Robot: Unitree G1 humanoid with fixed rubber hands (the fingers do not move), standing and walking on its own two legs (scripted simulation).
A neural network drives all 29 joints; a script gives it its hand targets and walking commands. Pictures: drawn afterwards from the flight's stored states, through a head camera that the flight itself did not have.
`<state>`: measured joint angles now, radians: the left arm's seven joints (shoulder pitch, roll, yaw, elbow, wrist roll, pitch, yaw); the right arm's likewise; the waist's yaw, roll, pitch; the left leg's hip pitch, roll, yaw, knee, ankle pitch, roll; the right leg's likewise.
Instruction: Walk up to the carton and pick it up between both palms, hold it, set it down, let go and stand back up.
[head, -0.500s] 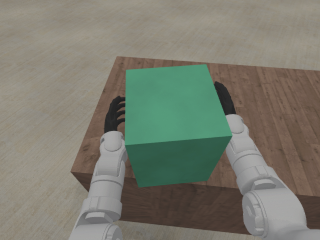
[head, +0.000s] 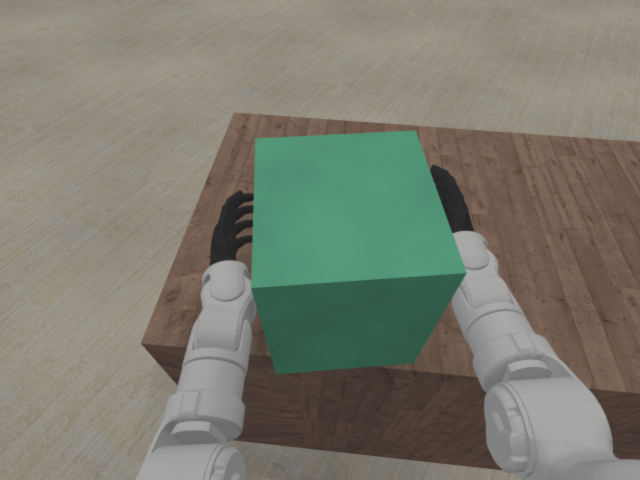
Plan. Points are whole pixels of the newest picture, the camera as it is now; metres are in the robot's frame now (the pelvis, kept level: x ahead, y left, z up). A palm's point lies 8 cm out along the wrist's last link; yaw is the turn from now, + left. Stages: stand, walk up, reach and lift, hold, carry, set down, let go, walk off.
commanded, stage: reach and lift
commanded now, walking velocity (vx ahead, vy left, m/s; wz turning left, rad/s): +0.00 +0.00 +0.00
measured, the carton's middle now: (341, 260) +0.38 +0.01 +0.04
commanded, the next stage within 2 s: none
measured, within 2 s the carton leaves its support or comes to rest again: leaves its support in 0.04 s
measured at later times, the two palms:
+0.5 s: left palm (220, 253) +0.36 +0.15 +0.09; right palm (456, 227) +0.40 -0.13 +0.10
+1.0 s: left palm (184, 223) +0.35 +0.18 +0.15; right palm (448, 214) +0.38 -0.11 +0.15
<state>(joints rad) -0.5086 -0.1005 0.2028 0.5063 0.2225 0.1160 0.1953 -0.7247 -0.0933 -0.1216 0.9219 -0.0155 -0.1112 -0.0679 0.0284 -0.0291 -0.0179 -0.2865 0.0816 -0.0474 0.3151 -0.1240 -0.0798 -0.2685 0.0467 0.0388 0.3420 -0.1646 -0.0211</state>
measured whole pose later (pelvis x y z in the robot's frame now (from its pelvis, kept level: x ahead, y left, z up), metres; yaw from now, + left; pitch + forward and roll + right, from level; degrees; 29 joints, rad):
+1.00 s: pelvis -0.02 +0.03 +0.00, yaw +1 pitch +0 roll -1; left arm -0.63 -0.09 0.20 0.46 0.22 0.41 0.15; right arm -0.72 -0.10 -0.12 0.84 0.03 0.08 -0.12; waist 0.03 -0.03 -0.08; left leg -0.22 0.04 -0.05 0.32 -0.11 -0.04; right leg -0.18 0.00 0.04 0.31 -0.14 0.02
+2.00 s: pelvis -0.02 +0.04 +0.00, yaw +1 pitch -2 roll -1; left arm -0.77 -0.03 0.21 0.36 0.22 0.67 0.11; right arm -0.84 -0.12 -0.12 0.71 0.17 0.36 -0.18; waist -0.01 -0.04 -0.08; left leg -0.18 0.02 -0.05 0.34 -0.12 -0.02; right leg -0.12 -0.02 0.04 0.29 -0.14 0.04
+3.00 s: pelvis -0.02 +0.04 +0.00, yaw +1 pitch -3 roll -1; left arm -0.83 -0.03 0.26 0.29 0.22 0.82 0.08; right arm -0.91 -0.14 -0.12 0.66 0.26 0.52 -0.22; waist -0.03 -0.04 -0.13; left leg -0.18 0.02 -0.05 0.37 -0.14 -0.02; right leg -0.11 -0.02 0.04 0.30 -0.14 0.04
